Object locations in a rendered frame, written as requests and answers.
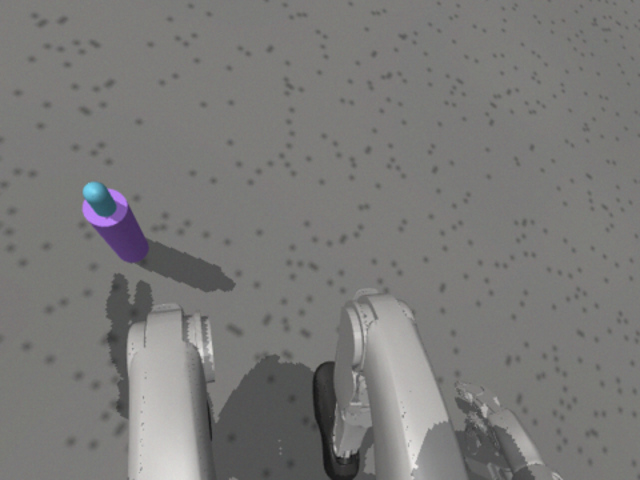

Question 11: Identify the right robot hand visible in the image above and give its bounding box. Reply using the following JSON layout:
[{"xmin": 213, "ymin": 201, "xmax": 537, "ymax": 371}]
[{"xmin": 455, "ymin": 381, "xmax": 547, "ymax": 480}]

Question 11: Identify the right robot arm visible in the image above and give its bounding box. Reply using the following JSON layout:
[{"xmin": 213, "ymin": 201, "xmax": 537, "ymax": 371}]
[{"xmin": 512, "ymin": 464, "xmax": 563, "ymax": 480}]

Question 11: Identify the bottle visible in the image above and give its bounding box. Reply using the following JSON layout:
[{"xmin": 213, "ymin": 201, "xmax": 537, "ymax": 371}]
[{"xmin": 82, "ymin": 182, "xmax": 149, "ymax": 263}]

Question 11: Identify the right robot foot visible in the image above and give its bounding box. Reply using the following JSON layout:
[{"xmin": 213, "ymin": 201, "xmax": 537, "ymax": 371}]
[{"xmin": 313, "ymin": 361, "xmax": 359, "ymax": 480}]

